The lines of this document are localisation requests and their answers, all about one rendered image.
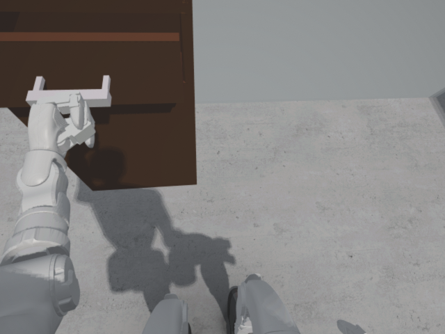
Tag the right robot shin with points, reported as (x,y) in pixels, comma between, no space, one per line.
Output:
(244,326)

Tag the robot right thigh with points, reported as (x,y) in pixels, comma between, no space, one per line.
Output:
(265,309)

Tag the robot left hand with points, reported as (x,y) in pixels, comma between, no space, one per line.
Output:
(46,124)

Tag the left robot forearm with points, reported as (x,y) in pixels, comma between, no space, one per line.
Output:
(44,213)

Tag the left robot upper arm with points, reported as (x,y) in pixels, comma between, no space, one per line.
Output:
(36,294)

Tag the robot right hand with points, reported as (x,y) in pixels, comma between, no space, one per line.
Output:
(348,328)

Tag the cabinet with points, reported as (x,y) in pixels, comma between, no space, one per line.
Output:
(136,145)

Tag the handle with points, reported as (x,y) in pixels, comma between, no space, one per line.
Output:
(94,97)

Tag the drawer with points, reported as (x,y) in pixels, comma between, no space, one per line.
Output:
(141,53)

